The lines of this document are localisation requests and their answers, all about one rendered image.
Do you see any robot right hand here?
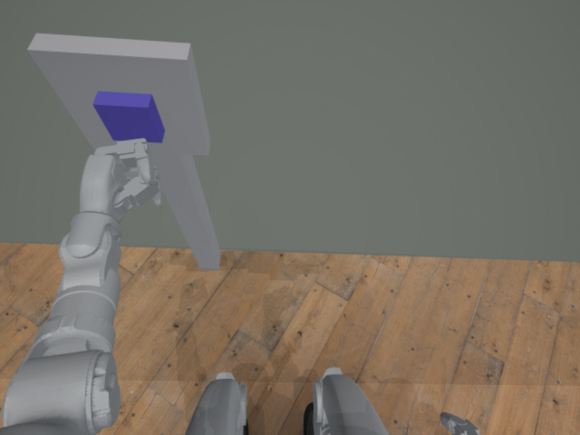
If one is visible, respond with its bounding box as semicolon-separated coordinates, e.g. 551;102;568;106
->
440;412;479;435

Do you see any robot left hand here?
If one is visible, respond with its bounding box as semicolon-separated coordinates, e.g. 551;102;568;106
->
80;138;163;224

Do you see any right robot thigh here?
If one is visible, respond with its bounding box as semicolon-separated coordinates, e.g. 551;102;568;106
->
313;374;389;435

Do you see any robot left forearm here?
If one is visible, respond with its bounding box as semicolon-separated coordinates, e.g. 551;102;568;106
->
2;211;122;427

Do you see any panel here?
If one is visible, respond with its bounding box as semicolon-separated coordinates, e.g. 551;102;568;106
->
27;34;221;270

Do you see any robot thigh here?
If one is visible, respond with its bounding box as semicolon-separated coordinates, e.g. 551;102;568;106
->
313;374;389;435
185;379;247;435

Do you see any button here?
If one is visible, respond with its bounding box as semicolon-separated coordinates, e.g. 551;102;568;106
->
93;92;165;143

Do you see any robot left upper arm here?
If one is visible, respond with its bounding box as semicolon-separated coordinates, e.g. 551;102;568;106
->
0;349;121;435

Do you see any left robot thigh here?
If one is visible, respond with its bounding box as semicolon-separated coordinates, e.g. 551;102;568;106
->
185;379;247;435

